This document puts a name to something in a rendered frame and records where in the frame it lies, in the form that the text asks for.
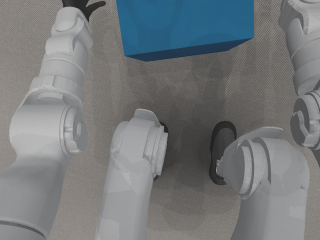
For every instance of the left robot forearm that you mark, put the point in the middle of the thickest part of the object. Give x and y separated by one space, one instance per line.
63 68

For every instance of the robot right upper arm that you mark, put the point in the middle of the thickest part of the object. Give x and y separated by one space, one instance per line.
305 122

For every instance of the right robot shin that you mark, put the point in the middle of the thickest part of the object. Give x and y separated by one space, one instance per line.
224 164

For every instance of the left robot hand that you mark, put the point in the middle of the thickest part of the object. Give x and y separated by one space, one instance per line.
81 4

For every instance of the robot left upper arm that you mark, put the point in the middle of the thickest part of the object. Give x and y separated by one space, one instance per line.
45 137

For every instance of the left robot thigh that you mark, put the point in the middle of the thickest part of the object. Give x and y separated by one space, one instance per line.
123 210

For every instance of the carton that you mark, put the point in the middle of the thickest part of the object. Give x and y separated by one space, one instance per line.
154 30

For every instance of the right robot forearm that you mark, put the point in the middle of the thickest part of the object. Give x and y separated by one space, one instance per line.
300 21

